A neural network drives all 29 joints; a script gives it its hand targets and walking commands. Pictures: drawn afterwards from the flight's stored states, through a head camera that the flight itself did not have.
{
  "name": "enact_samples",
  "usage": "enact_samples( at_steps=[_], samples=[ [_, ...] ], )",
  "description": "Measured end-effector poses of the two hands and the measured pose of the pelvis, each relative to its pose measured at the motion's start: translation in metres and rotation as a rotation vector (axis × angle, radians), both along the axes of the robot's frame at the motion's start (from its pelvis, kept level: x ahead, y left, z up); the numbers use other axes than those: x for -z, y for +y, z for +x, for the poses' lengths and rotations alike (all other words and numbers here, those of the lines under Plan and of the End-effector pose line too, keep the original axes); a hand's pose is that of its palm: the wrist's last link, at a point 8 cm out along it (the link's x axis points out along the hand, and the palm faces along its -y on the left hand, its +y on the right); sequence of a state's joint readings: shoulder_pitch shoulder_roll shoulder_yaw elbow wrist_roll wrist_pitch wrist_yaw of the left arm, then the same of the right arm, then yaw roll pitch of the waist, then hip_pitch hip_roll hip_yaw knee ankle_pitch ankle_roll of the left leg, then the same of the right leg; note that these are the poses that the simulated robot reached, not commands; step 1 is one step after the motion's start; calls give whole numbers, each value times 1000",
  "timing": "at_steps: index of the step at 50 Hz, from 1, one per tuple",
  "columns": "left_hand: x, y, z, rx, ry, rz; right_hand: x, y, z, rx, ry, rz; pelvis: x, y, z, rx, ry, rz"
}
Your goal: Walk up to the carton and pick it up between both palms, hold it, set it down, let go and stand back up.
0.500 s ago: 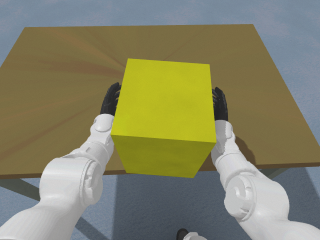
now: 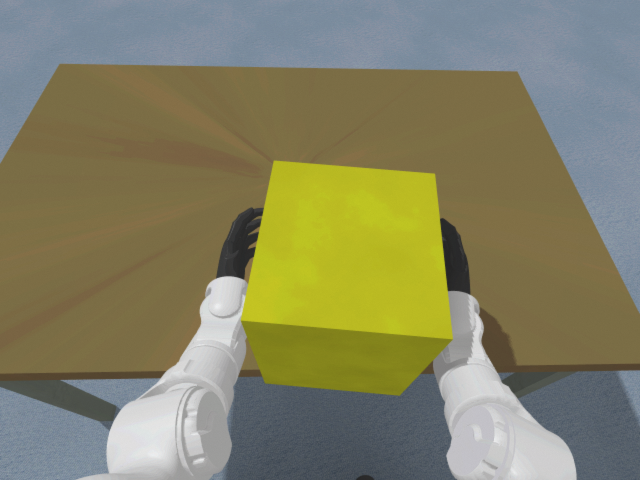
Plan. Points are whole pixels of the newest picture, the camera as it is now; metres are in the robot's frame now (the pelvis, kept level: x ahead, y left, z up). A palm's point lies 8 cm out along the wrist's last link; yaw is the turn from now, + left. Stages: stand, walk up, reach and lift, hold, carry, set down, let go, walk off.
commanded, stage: reach and lift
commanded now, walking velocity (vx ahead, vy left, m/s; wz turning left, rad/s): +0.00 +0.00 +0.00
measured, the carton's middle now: (342, 288) +0.36 -0.05 -0.01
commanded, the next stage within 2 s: none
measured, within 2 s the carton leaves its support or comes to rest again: leaves its support in 1.24 s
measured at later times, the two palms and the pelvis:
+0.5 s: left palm (235, 265) +0.40 +0.09 +0.01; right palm (452, 281) +0.35 -0.19 +0.00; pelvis +0.00 +0.00 +0.00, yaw +0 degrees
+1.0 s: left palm (235, 267) +0.39 +0.09 +0.01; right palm (451, 283) +0.35 -0.19 +0.00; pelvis -0.01 +0.00 +0.00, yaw +0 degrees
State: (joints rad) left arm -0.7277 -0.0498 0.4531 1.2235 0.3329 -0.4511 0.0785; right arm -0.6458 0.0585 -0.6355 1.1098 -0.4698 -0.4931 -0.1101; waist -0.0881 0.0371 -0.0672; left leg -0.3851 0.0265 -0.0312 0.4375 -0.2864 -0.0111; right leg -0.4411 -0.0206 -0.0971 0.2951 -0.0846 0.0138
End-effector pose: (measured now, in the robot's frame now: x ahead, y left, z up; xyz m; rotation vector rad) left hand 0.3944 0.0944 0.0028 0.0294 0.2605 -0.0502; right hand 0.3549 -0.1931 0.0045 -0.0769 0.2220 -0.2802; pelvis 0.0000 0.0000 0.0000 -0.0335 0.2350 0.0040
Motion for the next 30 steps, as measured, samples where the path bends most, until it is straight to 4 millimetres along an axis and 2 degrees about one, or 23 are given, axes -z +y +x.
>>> enact_samples(
  at_steps=[30],
  samples=[
    [-3,0,1,17,3,52,2,0,-2,13,-4,26,-3,-4,-4,5,11,5]
  ],
)
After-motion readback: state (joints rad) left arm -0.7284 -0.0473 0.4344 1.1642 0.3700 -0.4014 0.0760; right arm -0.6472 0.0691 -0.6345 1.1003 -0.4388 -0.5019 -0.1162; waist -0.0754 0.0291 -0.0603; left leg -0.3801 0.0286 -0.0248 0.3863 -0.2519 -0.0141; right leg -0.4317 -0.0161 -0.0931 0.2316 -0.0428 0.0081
